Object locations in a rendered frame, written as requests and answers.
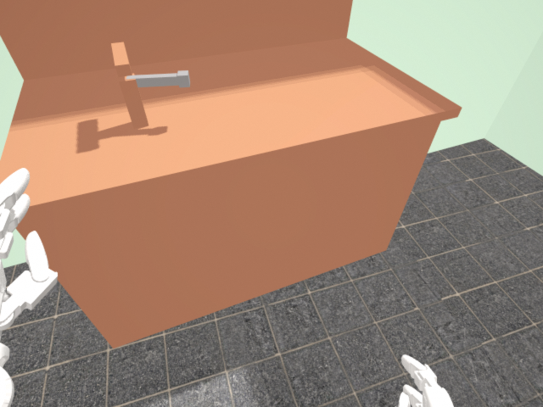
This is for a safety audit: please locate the counter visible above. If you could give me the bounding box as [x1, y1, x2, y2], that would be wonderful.
[0, 0, 462, 348]

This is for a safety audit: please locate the left robot hand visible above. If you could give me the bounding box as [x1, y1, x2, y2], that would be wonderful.
[0, 168, 58, 341]

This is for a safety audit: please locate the tap lever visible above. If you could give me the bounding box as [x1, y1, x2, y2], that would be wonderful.
[126, 70, 190, 87]

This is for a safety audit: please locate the right robot hand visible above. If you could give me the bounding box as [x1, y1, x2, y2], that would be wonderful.
[395, 354, 454, 407]

